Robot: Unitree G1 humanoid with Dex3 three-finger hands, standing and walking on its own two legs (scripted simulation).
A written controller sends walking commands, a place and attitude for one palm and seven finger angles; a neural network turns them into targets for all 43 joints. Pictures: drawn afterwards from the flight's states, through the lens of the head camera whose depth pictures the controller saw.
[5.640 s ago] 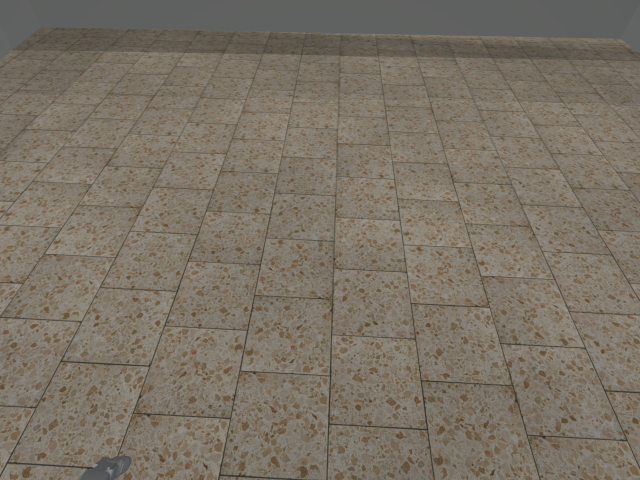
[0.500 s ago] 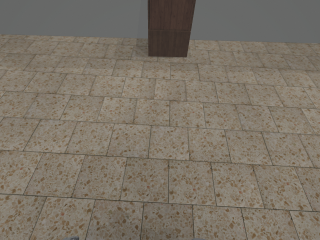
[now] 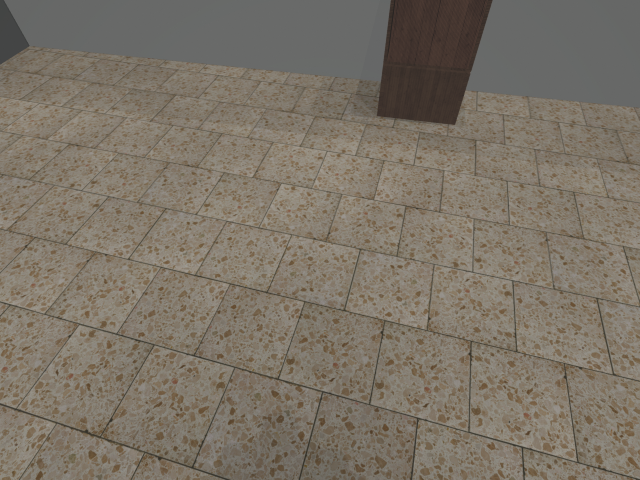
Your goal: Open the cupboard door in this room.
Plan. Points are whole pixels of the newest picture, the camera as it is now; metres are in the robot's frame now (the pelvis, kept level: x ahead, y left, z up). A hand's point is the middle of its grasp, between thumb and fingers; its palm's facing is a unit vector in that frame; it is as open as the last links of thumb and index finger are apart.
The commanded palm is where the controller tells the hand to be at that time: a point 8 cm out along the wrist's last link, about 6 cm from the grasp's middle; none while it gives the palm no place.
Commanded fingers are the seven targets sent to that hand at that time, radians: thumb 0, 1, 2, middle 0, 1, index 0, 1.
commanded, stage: turn or walk to find it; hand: left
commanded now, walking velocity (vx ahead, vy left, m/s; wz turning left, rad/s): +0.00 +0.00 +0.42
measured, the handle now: out of the picture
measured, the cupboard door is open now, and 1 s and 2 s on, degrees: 0 0 0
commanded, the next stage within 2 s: stand and wait in 0.68 s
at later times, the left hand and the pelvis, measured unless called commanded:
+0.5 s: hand out of the picture +0.01 +0.20 -0.15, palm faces +0.19 -0.93 -0.31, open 7.3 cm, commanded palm none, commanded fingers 0.00 0.90 0.90 -0.20 -0.30 -0.20 -0.30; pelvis -0.04 -0.01 +0.00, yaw +9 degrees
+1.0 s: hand out of the picture -0.13 +0.22 -0.19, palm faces +0.34 -0.92 -0.20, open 7.3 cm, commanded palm none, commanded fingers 0.00 0.90 0.90 -0.20 -0.30 -0.20 -0.30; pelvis -0.07 +0.04 +0.00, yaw +17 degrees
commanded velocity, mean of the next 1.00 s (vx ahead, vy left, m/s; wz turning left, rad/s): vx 0.00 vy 0.00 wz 0.28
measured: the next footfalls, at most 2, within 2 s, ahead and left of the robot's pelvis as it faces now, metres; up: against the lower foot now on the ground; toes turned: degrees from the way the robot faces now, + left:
left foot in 0.04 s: +0.00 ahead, +0.14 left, +0.00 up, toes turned +2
right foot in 0.40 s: +0.02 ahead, -0.11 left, +0.00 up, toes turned +2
